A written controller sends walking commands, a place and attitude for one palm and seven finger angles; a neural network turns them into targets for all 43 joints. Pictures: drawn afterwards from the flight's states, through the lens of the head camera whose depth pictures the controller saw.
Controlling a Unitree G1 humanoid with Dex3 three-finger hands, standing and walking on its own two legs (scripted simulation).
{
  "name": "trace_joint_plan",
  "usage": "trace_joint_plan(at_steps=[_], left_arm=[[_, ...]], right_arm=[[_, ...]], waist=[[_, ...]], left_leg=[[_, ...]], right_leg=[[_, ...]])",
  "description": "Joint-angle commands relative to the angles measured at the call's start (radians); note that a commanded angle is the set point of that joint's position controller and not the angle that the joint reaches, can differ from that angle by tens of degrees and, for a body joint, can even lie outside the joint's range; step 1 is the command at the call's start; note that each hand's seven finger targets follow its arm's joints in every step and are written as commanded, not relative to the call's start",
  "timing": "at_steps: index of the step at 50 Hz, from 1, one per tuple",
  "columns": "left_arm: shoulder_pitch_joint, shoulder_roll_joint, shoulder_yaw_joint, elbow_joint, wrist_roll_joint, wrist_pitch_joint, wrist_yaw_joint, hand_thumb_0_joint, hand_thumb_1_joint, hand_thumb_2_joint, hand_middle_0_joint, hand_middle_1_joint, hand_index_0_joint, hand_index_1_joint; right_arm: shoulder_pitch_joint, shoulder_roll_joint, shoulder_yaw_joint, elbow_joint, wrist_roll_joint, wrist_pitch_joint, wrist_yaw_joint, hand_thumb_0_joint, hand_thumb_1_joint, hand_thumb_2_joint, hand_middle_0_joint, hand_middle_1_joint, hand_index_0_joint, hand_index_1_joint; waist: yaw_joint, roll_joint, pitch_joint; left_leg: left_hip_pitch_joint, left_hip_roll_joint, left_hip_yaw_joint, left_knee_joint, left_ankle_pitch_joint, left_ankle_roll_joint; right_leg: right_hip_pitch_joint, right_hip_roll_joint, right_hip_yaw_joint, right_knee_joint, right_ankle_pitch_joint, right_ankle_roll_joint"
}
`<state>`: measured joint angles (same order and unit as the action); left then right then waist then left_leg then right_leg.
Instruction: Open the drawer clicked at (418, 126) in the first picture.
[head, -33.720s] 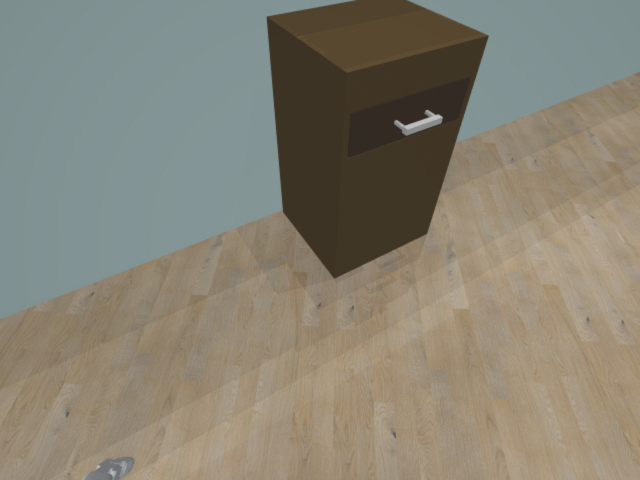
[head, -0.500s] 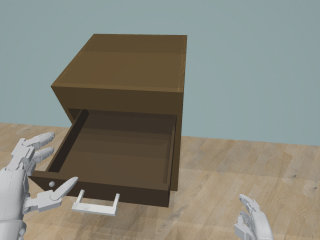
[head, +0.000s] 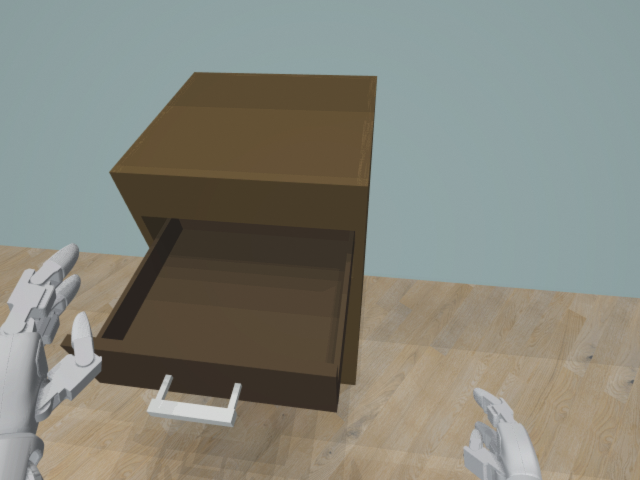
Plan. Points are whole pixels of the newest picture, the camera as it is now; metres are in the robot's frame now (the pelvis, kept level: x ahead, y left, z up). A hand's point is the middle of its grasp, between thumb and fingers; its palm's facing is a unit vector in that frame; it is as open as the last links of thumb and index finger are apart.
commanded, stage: step back with the hand held close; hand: left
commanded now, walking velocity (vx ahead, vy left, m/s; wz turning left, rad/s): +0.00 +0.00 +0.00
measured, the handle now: (196, 399) +0.25 +0.24 -0.13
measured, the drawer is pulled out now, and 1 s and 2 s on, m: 0.30 0.30 0.30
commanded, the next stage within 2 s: stop stepping back and stand still in 1.50 s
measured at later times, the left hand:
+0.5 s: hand (50, 392) +0.15 +0.26 +0.15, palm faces +0.28 -0.81 -0.51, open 7.4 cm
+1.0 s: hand (0, 440) +0.11 +0.27 +0.16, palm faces +0.35 -0.81 -0.47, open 7.4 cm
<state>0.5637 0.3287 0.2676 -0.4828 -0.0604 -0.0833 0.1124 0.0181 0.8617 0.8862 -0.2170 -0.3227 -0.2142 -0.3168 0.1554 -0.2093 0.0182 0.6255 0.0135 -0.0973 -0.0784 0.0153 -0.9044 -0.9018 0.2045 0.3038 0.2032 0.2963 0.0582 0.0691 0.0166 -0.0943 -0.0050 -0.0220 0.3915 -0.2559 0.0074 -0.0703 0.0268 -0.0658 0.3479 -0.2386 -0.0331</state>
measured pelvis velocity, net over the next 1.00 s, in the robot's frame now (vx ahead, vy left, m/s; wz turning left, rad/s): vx -0.09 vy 0.03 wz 0.04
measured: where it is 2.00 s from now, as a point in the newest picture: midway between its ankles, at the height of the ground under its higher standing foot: outside the picture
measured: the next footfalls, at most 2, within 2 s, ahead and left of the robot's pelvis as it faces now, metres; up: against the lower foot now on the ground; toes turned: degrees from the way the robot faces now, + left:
right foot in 1.18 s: -0.20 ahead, -0.12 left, +0.00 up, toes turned -2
left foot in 1.52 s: -0.19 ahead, +0.06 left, +0.00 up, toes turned +4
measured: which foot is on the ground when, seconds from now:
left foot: down 0.00-1.00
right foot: down 0.00-0.92, up 0.94-1.00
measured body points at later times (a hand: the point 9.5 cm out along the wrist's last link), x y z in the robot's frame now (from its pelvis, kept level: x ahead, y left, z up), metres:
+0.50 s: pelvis -0.04 +0.02 -0.01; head +0.01 +0.03 +0.44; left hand +0.13 +0.30 +0.17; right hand +0.17 -0.21 -0.09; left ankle -0.03 +0.12 -0.74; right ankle -0.03 -0.09 -0.74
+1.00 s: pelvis -0.09 +0.03 -0.02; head -0.04 +0.06 +0.43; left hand +0.08 +0.31 +0.18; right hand +0.10 -0.20 -0.09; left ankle -0.03 +0.11 -0.75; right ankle -0.07 -0.10 -0.73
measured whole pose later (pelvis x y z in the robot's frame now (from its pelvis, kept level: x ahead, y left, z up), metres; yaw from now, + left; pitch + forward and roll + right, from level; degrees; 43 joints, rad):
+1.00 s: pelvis -0.09 +0.03 -0.02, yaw +2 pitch +3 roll -2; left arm 0.63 0.44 0.40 -0.69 -0.04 -0.21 0.16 0.02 0.88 0.90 -0.22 -0.31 -0.21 -0.30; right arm 0.17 -0.19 0.00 0.57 0.01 -0.06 -0.09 0.01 -0.90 -0.90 0.21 0.30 0.20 0.30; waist -0.01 -0.03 0.04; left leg -0.45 -0.03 -0.05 0.58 -0.19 0.05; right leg -0.40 0.02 -0.05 0.66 -0.34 0.00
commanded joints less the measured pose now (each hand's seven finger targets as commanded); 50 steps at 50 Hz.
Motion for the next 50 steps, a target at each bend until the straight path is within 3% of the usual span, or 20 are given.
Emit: trace_joint_plan(at_steps=[1, 2, 3, 4, 7, 9, 11, 15, 20, 27, 29, 33, 38, 41, 44, 46, 47, 48, 49, 50], left_arm=[[-0.054, 0.16, 0.123, -0.205, 0.005, -0.063, 0.023, 0.0, 0.9, 0.9, -0.2, -0.3, -0.2, -0.3], [-0.172, 0.281, 0.252, -0.318, -0.002, -0.108, 0.026, 0.0, 0.9, 0.9, -0.2, -0.3, -0.2, -0.3], [-0.075, 0.203, 0.206, -0.207, 0.005, -0.111, 0.014, 0.0, 0.9, 0.9, -0.2, -0.3, -0.2, -0.3], [-0.093, 0.218, 0.2, -0.259, 0.009, -0.122, 0.009, 0.0, 0.9, 0.9, -0.2, -0.3, -0.2, -0.3], [0.055, 0.165, 0.174, -0.221, 0.007, -0.128, 0.003, 0.0, 0.9, 0.9, -0.2, -0.3, -0.2, -0.3], [0.093, 0.165, 0.172, -0.266, 0.007, -0.14, -0.001, 0.0, 0.9, 0.9, -0.2, -0.3, -0.2, -0.3], [0.143, 0.181, 0.195, -0.285, 0.004, -0.142, 0.003, 0.0, 0.9, 0.9, -0.2, -0.3, -0.2, -0.3], [0.161, 0.223, 0.235, -0.347, -0.004, -0.143, 0.015, 0.0, 0.9, 0.9, -0.2, -0.3, -0.2, -0.3], [0.158, 0.233, 0.24, -0.377, -0.004, -0.139, 0.025, 0.0, 0.9, 0.9, -0.2, -0.3, -0.2, -0.3], [0.141, 0.213, 0.225, -0.366, -0.001, -0.14, 0.03, 0.0, 0.9, 0.9, -0.2, -0.3, -0.2, -0.3], [0.131, 0.226, 0.236, -0.383, 0.002, -0.145, 0.033, 0.0, 0.9, 0.9, -0.2, -0.3, -0.2, -0.3], [0.12, 0.221, 0.231, -0.412, 0.004, -0.159, 0.038, 0.0, 0.9, 0.9, -0.2, -0.3, -0.2, -0.3], [0.095, 0.22, 0.218, -0.423, 0.006, -0.178, 0.053, 0.0, 0.9, 0.9, -0.2, -0.3, -0.2, -0.3], [0.082, 0.228, 0.219, -0.425, 0.006, -0.187, 0.067, 0.0, 0.9, 0.9, -0.2, -0.3, -0.2, -0.3], [0.08, 0.244, 0.237, -0.418, 0.009, -0.188, 0.073, 0.0, 0.9, 0.9, -0.2, -0.3, -0.2, -0.3], [0.085, 0.243, 0.249, -0.428, 0.017, -0.192, 0.067, 0.0, 0.9, 0.9, -0.2, -0.3, -0.2, -0.3], [0.076, 0.246, 0.255, -0.434, 0.022, -0.195, 0.062, 0.0, 0.9, 0.9, -0.2, -0.3, -0.2, -0.3], [0.074, 0.245, 0.253, -0.437, 0.023, -0.197, 0.059, 0.0, 0.9, 0.9, -0.2, -0.3, -0.2, -0.3], [0.086, 0.246, 0.252, -0.44, 0.021, -0.198, 0.058, 0.0, 0.9, 0.9, -0.2, -0.3, -0.2, -0.3], [0.106, 0.242, 0.25, -0.436, 0.016, -0.199, 0.056, 0.0, 0.9, 0.9, -0.2, -0.3, -0.2, -0.3]], right_arm=[[-0.147, -0.087, -0.04, -0.168, 0.001, -0.064, -0.005, 0.0, -0.9, -0.9, 0.2, 0.3, 0.2, 0.3], [-0.107, -0.117, -0.032, -0.207, 0.01, -0.038, -0.001, 0.0, -0.9, -0.9, 0.2, 0.3, 0.2, 0.3], [-0.114, -0.097, -0.037, -0.181, 0.004, -0.02, 0.001, 0.0, -0.9, -0.9, 0.2, 0.3, 0.2, 0.3], [-0.132, -0.105, -0.04, -0.199, 0.005, -0.017, 0.003, 0.0, -0.9, -0.9, 0.2, 0.3, 0.2, 0.3], [-0.133, -0.116, -0.054, -0.201, 0.006, 0.007, 0.003, 0.0, -0.9, -0.9, 0.2, 0.3, 0.2, 0.3], [-0.13, -0.126, -0.06, -0.207, 0.002, 0.02, 0.005, 0.0, -0.9, -0.9, 0.2, 0.3, 0.2, 0.3], [-0.123, -0.125, -0.069, -0.212, 0.004, 0.031, 0.004, 0.0, -0.9, -0.9, 0.2, 0.3, 0.2, 0.3], [-0.134, -0.122, -0.078, -0.228, 0.011, 0.041, -0.01, 0.0, -0.9, -0.9, 0.2, 0.3, 0.2, 0.3], [-0.129, -0.126, -0.082, -0.229, 0.009, 0.044, -0.019, 0.0, -0.9, -0.9, 0.2, 0.3, 0.2, 0.3], [-0.126, -0.133, -0.08, -0.231, 0.007, 0.032, -0.01, 0.0, -0.9, -0.9, 0.2, 0.3, 0.2, 0.3], [-0.13, -0.134, -0.078, -0.233, 0.004, 0.025, -0.008, 0.0, -0.9, -0.9, 0.2, 0.3, 0.2, 0.3], [-0.114, -0.133, -0.072, -0.244, 0.008, 0.012, -0.003, 0.0, -0.9, -0.9, 0.2, 0.3, 0.2, 0.3], [-0.093, -0.131, -0.072, -0.227, 0.008, -0.004, -0.003, 0.0, -0.9, -0.9, 0.2, 0.3, 0.2, 0.3], [-0.086, -0.131, -0.073, -0.206, 0.003, -0.011, -0.011, 0.0, -0.9, -0.9, 0.2, 0.3, 0.2, 0.3], [-0.111, -0.134, -0.072, -0.205, 0.003, -0.013, -0.021, 0.0, -0.9, -0.9, 0.2, 0.3, 0.2, 0.3], [-0.124, -0.132, -0.065, -0.227, 0.004, -0.019, -0.02, 0.0, -0.9, -0.9, 0.2, 0.3, 0.2, 0.3], [-0.119, -0.125, -0.067, -0.228, -0.002, -0.022, -0.018, 0.0, -0.9, -0.9, 0.2, 0.3, 0.2, 0.3], [-0.11, -0.119, -0.07, -0.226, -0.007, -0.027, -0.014, 0.0, -0.9, -0.9, 0.2, 0.3, 0.2, 0.3], [-0.104, -0.114, -0.075, -0.223, -0.007, -0.036, -0.012, 0.0, -0.9, -0.9, 0.2, 0.3, 0.2, 0.3], [-0.089, -0.115, -0.079, -0.216, -0.01, -0.046, -0.007, 0.0, -0.9, -0.9, 0.2, 0.3, 0.2, 0.3]], waist=[[-0.005, -0.021, -0.097], [-0.04, -0.038, 0.04], [-0.046, -0.09, 0.028], [-0.043, -0.072, 0.028], [-0.048, -0.059, -0.093], [-0.051, -0.022, -0.16], [-0.052, -0.046, -0.222], [-0.058, -0.073, -0.251], [-0.059, -0.016, -0.226], [-0.055, 0.005, -0.16], [-0.055, 0.024, -0.157], [-0.059, -0.007, -0.141], [-0.072, -0.047, -0.118], [-0.073, -0.068, -0.116], [-0.067, 0.013, -0.094], [-0.058, 0.139, -0.116], [-0.054, 0.161, -0.126], [-0.052, 0.148, -0.133], [-0.052, 0.145, -0.163], [-0.045, 0.095, -0.194]], left_leg=[[0.044, 0.026, 0.002, -0.026, 0.304, 0.013], [-0.073, 0.035, -0.051, 0.009, 0.261, 0.029], [-0.084, 0.038, -0.063, 0.019, 0.235, 0.028], [-0.08, 0.034, -0.059, 0.02, 0.241, 0.028], [-0.079, 0.04, -0.058, 0.051, 0.284, 0.032], [-0.076, 0.043, -0.054, 0.057, 0.348, 0.033], [-0.083, 0.052, -0.056, 0.068, 0.373, 0.033], [-0.113, 0.07, -0.074, 0.073, 0.432, 0.026], [-0.158, 0.099, -0.11, 0.054, 0.48, 0.028], [-0.318, 0.139, -0.161, 0.002, 0.255, 0.051], [-0.359, 0.138, -0.158, -0.006, 0.163, 0.055], [-0.427, 0.119, -0.164, 0.013, -0.011, 0.057], [-0.323, 0.05, -0.121, 0.152, -0.145, 0.033], [-0.25, 0.038, -0.111, 0.189, -0.136, 0.02], [-0.328, 0.099, -0.178, 0.039, -0.123, 0.034], [-0.548, 0.213, -0.291, -0.142, -0.103, 0.083], [-0.583, 0.242, -0.324, -0.169, -0.079, 0.099], [-0.555, 0.259, -0.322, -0.159, -0.019, 0.113], [-0.476, 0.26, -0.311, -0.121, 0.111, 0.117], [-0.368, 0.258, -0.295, -0.063, 0.273, 0.123]], right_leg=[[-0.012, -0.055, 0.017, -0.05, 0.255, 0.018], [-0.125, -0.094, 0.057, -0.088, 0.261, 0.026], [-0.133, -0.109, 0.036, -0.088, 0.228, 0.025], [-0.15, -0.111, 0.05, -0.091, 0.246, 0.022], [-0.102, -0.132, 0.05, -0.043, 0.27, 0.014], [-0.077, -0.127, 0.039, -0.017, 0.305, 0.013], [-0.049, -0.13, 0.034, 0.014, 0.319, 0.016], [-0.035, -0.124, 0.029, 0.063, 0.345, 0.014], [-0.051, -0.1, 0.018, 0.113, 0.305, 0.018], [-0.053, -0.089, 0.044, 0.158, 0.129, 0.015], [-0.05, -0.091, 0.056, 0.159, 0.109, 0.016], [-0.054, -0.109, 0.089, 0.137, 0.07, 0.005], [-0.241, -0.179, 0.163, 0.002, -0.079, -0.031], [-0.323, -0.203, 0.156, -0.028, -0.131, -0.046], [-0.263, -0.126, 0.095, 0.058, -0.119, -0.012], [-0.038, -0.028, 0.039, 0.309, -0.068, 0.03], [-0.014, -0.014, 0.045, 0.402, -0.115, 0.031], [-0.047, -0.018, 0.063, 0.454, -0.161, 0.026], [-0.097, -0.02, 0.072, 0.461, -0.183, 0.023], [-0.15, -0.022, 0.08, 0.435, -0.201, 0.019]])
